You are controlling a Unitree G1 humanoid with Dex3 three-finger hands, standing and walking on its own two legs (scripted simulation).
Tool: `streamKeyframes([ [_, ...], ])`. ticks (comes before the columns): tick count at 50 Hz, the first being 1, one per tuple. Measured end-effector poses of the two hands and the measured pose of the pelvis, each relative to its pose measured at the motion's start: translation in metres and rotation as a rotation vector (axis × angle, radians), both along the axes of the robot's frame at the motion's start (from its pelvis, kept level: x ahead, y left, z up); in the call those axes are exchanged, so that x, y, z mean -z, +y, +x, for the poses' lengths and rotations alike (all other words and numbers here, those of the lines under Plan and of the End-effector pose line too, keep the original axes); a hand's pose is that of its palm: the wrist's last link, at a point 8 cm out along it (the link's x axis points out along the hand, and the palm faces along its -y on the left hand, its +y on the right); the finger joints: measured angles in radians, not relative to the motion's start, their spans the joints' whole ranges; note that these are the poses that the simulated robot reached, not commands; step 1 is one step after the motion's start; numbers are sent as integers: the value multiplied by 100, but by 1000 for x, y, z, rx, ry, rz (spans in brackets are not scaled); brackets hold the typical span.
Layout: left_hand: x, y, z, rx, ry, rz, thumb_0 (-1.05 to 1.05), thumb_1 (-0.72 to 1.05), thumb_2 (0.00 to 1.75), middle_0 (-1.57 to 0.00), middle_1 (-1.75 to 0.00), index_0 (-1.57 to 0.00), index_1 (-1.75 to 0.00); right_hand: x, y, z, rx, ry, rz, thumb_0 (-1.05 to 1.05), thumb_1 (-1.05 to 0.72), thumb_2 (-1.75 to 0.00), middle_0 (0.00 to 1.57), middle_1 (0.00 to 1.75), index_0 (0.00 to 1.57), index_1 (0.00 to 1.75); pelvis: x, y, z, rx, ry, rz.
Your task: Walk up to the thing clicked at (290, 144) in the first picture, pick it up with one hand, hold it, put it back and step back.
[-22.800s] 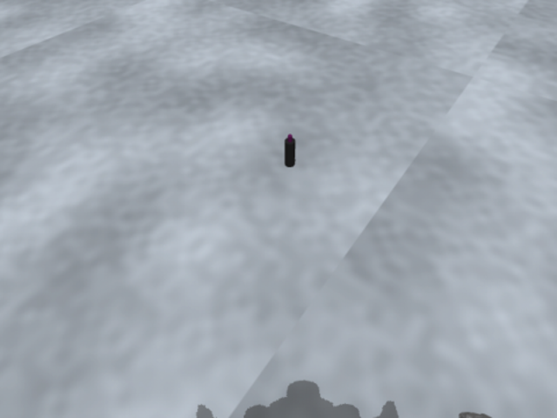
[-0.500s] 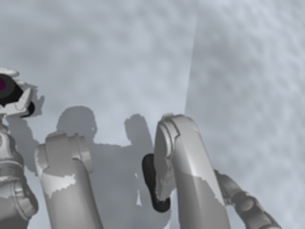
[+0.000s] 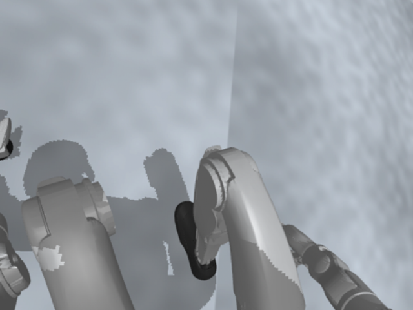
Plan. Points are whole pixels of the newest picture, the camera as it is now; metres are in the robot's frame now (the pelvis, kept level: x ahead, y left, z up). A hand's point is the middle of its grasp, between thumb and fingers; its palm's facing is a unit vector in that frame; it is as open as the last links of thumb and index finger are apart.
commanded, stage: lower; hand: left
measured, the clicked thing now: out of the picture +0.42 +0.29 -0.16
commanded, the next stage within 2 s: loosen in 0.62 s
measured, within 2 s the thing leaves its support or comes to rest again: rests again in 0.54 s
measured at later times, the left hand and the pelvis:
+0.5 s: hand out of the picture +0.43 +0.28 -0.17, palm faces +0.36 -0.93 +0.00, open 7.2 cm; pelvis +0.00 +0.00 +0.00, yaw -2 degrees
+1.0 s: hand out of the picture +0.42 +0.28 -0.17, palm faces +0.36 -0.93 +0.00, open 7.5 cm; pelvis -0.01 +0.01 -0.01, yaw -3 degrees
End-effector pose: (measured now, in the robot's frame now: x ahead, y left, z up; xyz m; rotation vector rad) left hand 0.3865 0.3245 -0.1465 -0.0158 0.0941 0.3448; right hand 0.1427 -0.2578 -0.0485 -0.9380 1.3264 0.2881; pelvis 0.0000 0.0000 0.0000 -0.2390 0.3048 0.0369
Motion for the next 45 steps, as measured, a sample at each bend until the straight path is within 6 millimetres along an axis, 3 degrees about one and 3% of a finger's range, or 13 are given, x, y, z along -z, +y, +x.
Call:
streamKeyframes([
  [14,13,3,2,-8,-3,18,-1,-4,106,-87,-101,-89,-103,-7,3,-8,-37,32,-39,0,-90,-90,21,30,21,30,2,4,-3,10,-30,-23],
  [40,26,0,-2,-26,-15,14,-1,-4,106,-87,-101,-89,-103,-11,10,5,-109,15,-59,0,-90,-90,21,30,21,30,6,6,-5,28,-63,-40],
  [45,27,0,-3,-31,-19,8,-2,-1,98,-87,-98,-89,-99,-13,11,4,-115,10,-62,0,-90,-89,21,30,21,30,6,7,-6,30,-70,-44],
])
